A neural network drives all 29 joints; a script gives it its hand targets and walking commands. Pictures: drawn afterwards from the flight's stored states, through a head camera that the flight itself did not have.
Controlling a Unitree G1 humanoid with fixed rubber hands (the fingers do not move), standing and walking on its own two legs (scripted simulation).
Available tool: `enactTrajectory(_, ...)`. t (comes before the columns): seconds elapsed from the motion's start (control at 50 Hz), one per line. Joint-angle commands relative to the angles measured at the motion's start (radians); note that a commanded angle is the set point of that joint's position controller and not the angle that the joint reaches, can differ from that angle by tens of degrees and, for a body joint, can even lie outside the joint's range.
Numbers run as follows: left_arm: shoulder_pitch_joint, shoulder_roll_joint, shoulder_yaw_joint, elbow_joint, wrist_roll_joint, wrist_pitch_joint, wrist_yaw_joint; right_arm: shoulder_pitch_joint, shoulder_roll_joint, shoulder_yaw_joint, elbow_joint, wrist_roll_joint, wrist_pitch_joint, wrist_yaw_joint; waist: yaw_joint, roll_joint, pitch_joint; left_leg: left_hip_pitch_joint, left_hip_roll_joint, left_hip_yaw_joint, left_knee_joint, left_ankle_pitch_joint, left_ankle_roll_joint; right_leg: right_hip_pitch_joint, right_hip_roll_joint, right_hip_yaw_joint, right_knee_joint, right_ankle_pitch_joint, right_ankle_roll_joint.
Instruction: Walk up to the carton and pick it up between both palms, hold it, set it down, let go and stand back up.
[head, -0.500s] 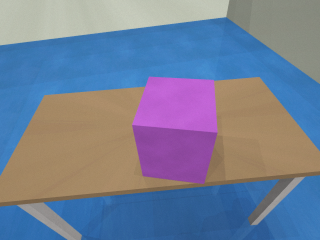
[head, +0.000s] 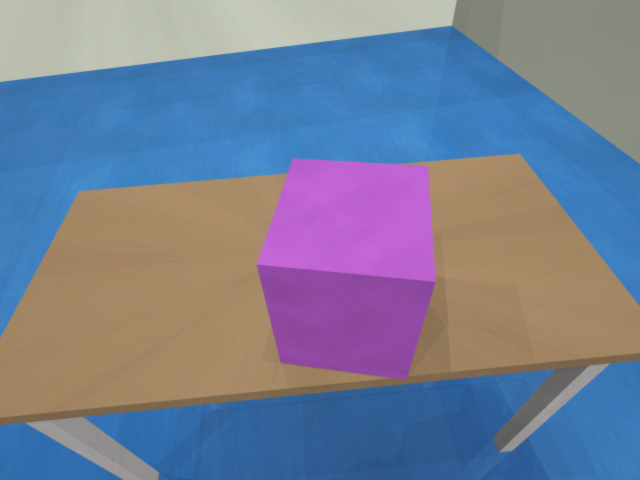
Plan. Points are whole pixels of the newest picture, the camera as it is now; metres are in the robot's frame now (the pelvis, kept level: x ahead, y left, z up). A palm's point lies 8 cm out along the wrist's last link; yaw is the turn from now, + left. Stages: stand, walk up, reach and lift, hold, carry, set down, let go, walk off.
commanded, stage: stand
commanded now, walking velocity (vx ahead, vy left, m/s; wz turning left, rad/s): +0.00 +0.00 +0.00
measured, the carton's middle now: (350, 270) +0.41 -0.03 +0.01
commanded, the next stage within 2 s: none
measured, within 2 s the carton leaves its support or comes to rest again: neither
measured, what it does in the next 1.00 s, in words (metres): stands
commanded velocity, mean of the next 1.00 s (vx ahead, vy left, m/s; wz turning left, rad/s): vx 0.00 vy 0.00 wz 0.00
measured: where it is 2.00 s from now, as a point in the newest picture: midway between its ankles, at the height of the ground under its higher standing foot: outside the picture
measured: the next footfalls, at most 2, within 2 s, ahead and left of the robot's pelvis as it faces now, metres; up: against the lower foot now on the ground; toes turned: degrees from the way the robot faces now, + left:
none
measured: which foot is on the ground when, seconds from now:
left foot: down 0.00-1.00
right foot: down 0.00-1.00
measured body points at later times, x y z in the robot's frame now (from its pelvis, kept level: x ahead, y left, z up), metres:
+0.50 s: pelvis +0.01 +0.00 +0.00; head +0.01 +0.00 +0.45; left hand +0.00 +0.24 -0.15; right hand +0.01 -0.24 -0.15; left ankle +0.02 +0.12 -0.74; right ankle +0.02 -0.11 -0.74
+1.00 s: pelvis +0.01 +0.00 +0.00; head +0.01 +0.00 +0.45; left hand +0.01 +0.23 -0.15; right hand +0.00 -0.23 -0.15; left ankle +0.02 +0.12 -0.74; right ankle +0.02 -0.12 -0.74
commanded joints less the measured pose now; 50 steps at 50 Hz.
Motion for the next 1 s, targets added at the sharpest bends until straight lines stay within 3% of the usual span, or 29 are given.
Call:
enactTrajectory(0.0,0.066,0.120,0.032,-0.028,-0.001,-0.014,0.009,0.063,-0.123,-0.026,-0.031,0.000,-0.015,-0.009,0.001,-0.004,0.065,-0.023,0.092,-0.094,-0.092,0.042,0.012,-0.031,-0.097,0.104,-0.112,0.045,-0.004)
enactTrajectory(0.98,0.059,0.087,0.027,0.052,0.000,-0.012,0.015,0.070,-0.095,-0.014,0.047,0.000,-0.016,-0.022,-0.001,-0.008,0.074,-0.002,0.099,-0.085,-0.114,0.055,0.007,-0.009,-0.101,0.099,-0.135,0.053,-0.002)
